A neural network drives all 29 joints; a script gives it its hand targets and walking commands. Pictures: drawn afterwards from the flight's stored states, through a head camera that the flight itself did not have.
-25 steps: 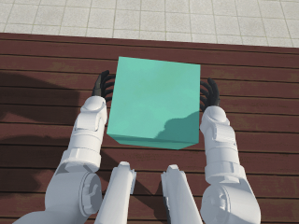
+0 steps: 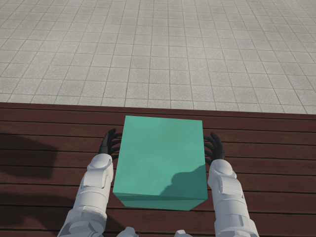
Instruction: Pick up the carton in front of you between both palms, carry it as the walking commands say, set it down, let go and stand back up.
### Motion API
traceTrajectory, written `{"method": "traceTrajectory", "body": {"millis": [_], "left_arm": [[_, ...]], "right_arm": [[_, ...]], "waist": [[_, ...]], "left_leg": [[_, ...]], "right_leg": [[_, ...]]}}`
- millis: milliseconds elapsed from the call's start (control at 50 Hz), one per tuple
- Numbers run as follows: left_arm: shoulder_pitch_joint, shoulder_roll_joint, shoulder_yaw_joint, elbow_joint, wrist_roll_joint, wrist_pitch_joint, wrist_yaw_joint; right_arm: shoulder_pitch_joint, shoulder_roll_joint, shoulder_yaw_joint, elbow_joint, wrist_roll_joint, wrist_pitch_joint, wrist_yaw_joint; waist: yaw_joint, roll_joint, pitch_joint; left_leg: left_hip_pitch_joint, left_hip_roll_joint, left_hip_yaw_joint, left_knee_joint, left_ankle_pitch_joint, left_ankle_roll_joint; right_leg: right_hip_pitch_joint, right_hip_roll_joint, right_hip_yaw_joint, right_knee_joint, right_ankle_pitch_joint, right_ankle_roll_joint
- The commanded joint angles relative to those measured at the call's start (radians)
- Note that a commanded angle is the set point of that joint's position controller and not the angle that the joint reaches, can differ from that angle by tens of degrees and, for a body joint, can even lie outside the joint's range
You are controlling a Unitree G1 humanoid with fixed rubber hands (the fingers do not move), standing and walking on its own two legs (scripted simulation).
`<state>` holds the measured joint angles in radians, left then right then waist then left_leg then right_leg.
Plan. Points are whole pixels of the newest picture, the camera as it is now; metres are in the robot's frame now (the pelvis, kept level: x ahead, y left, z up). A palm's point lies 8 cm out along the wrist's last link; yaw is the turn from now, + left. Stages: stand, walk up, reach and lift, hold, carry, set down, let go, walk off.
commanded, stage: reach and lift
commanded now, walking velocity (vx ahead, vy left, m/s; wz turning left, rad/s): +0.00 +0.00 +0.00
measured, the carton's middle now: (160, 167) +0.33 +0.00 -0.10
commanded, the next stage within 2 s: hold in 1.34 s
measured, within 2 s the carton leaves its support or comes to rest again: neither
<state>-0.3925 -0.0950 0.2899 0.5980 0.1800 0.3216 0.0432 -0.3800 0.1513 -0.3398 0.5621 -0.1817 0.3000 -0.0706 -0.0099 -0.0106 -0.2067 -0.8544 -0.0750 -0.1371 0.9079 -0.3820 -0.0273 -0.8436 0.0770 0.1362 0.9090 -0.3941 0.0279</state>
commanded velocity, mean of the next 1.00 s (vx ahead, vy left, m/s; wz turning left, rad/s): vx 0.00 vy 0.00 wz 0.00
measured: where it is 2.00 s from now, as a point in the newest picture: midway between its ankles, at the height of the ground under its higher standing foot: outside the picture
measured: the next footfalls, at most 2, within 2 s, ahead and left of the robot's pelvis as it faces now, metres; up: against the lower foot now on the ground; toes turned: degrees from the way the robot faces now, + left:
none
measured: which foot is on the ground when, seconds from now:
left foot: down 0.00-1.00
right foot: down 0.00-1.00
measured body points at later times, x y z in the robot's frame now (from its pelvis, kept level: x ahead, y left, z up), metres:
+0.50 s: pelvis +0.01 +0.00 +0.06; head -0.03 +0.00 +0.50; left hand +0.31 +0.15 +0.07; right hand +0.31 -0.16 +0.07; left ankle +0.03 +0.13 -0.68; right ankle +0.02 -0.13 -0.68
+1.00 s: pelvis +0.01 +0.00 +0.06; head -0.02 +0.00 +0.51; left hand +0.32 +0.15 +0.08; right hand +0.32 -0.15 +0.08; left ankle +0.03 +0.13 -0.68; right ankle +0.02 -0.13 -0.68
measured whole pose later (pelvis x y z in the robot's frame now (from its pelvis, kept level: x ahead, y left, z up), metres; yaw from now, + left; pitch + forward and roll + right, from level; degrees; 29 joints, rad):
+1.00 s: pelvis +0.01 +0.00 +0.06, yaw +0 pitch -3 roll +0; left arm -0.27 -0.15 0.25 0.33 0.29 0.66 0.00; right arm -0.29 0.16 -0.27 0.34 -0.29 0.64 0.00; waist 0.00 0.00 -0.02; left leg -0.14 -0.04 -0.14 0.40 -0.20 -0.01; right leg -0.13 0.04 0.15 0.41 -0.22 0.01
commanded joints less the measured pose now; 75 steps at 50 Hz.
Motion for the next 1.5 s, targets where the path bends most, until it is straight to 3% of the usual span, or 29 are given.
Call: {"method": "traceTrajectory", "body": {"millis": [0,240,380,440,600,1080,1300,1400,1480], "left_arm": [[-0.479,-1.029,-0.583,-0.048,-0.137,-0.006,-0.239],[-0.343,-1.021,-0.664,-0.223,-0.178,0.167,-0.263],[-0.349,-0.99,-0.57,-0.217,-0.131,0.26,-0.282],[-0.413,-0.994,-0.536,-0.195,-0.118,0.263,-0.296],[-0.521,-1.029,-0.558,-0.212,-0.131,0.257,-0.307],[-0.354,-0.999,-0.605,-0.346,-0.158,0.314,-0.286],[-0.347,-0.982,-0.616,-0.385,-0.168,0.339,-0.287],[-0.369,-0.991,-0.685,-0.469,-0.211,0.365,-0.285],[-0.344,-0.952,-0.634,-0.431,-0.178,0.404,-0.279]], "right_arm": [[-0.433,1.013,0.61,0.045,0.115,0.033,0.255],[-0.282,1.01,0.687,-0.111,0.157,0.203,0.292],[-0.297,0.977,0.605,-0.104,0.118,0.291,0.313],[-0.36,0.981,0.567,-0.084,0.104,0.293,0.325],[-0.465,1.009,0.582,-0.101,0.112,0.289,0.336],[-0.31,0.959,0.632,-0.242,0.142,0.341,0.325],[-0.3,0.955,0.645,-0.281,0.154,0.367,0.32],[-0.317,0.964,0.708,-0.365,0.192,0.394,0.315],[-0.297,0.92,0.66,-0.329,0.164,0.433,0.31]], "waist": [[0.004,0.022,-0.431],[0.007,0.009,-0.205],[0.016,0.001,0.019],[0.012,0.001,0.038],[0.009,0.007,-0.054],[0.011,0.012,-0.064],[0.012,0.007,-0.039],[0.004,0.005,-0.086],[0.01,0.007,0.012]], "left_leg": [[0.412,-0.046,0.056,-0.182,0.357,0.014],[0.698,-0.022,0.053,-0.442,0.442,0.006],[0.707,-0.018,0.067,-0.532,0.248,0.017],[0.701,-0.015,0.073,-0.531,0.18,0.022],[0.729,-0.015,0.079,-0.522,0.183,0.021],[0.838,-0.024,0.065,-0.568,0.423,0.005],[0.841,-0.027,0.066,-0.579,0.406,0.007],[0.873,-0.028,0.062,-0.584,0.45,0.005],[0.848,-0.026,0.066,-0.607,0.355,0.008]], "right_leg": [[0.34,0.047,-0.06,-0.184,0.354,-0.009],[0.65,0.019,-0.05,-0.443,0.455,-0.004],[0.664,0.01,-0.053,-0.537,0.269,-0.01],[0.646,0.006,-0.06,-0.541,0.194,-0.016],[0.683,0.007,-0.073,-0.527,0.196,-0.016],[0.79,0.026,-0.064,-0.568,0.43,-0.005],[0.806,0.023,-0.06,-0.58,0.429,-0.001],[0.845,0.023,-0.058,-0.586,0.484,0.002],[0.82,0.021,-0.061,-0.609,0.378,-0.001]]}}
